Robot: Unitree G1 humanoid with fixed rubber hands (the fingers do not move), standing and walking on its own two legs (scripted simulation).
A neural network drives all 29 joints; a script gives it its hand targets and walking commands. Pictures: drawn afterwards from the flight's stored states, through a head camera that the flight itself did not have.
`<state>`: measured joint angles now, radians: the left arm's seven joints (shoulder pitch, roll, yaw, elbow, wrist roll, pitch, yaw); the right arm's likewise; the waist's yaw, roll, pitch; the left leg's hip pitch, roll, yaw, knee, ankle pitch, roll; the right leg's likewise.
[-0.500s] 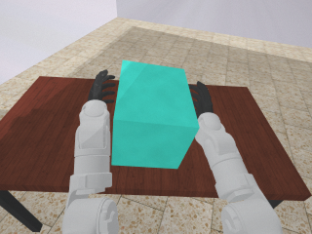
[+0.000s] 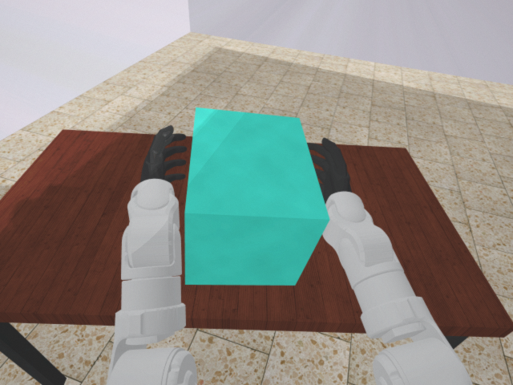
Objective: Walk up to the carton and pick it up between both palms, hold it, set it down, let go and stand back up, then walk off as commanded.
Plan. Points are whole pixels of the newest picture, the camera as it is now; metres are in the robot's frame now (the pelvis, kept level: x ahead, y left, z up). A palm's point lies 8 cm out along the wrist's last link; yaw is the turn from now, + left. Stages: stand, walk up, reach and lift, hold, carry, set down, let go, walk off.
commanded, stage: hold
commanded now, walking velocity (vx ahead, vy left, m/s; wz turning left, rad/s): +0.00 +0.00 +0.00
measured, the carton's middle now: (245, 196) +0.36 +0.01 +0.14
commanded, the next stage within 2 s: none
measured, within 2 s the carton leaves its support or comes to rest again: neither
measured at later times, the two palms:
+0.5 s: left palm (159, 178) +0.35 +0.14 +0.19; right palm (338, 192) +0.34 -0.12 +0.17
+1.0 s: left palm (158, 175) +0.35 +0.14 +0.19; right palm (337, 190) +0.34 -0.12 +0.17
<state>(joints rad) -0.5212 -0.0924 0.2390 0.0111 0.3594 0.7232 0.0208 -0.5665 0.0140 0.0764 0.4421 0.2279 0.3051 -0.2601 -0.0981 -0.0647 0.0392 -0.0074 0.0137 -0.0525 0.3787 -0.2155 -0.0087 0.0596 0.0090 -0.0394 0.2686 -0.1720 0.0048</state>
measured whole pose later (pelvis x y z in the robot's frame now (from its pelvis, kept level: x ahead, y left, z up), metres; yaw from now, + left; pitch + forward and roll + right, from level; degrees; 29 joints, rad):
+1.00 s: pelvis +0.00 +0.00 +0.00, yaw +0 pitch -9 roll -1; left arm -0.55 -0.09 0.24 0.05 0.36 0.71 0.02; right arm -0.57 0.02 0.05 0.45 0.21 0.29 -0.27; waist -0.09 -0.06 0.04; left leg 0.00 0.01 -0.05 0.38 -0.22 -0.01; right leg 0.06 0.01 -0.04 0.28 -0.18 0.01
